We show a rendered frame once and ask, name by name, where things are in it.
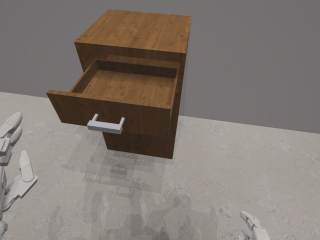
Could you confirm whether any cabinet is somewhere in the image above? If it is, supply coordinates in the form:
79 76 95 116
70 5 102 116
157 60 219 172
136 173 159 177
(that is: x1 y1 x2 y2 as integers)
74 9 192 159

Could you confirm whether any right robot hand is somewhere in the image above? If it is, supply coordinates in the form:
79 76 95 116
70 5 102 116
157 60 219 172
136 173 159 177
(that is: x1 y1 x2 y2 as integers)
238 211 271 240

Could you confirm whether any handle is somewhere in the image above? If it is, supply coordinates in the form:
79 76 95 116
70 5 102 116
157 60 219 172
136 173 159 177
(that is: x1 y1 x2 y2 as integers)
87 114 125 134

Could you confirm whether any drawer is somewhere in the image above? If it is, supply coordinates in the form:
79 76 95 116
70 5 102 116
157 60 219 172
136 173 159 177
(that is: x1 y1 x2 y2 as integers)
46 59 179 138

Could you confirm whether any left robot hand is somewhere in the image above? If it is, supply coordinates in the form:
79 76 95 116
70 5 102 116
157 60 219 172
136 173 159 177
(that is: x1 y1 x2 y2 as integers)
0 112 38 221

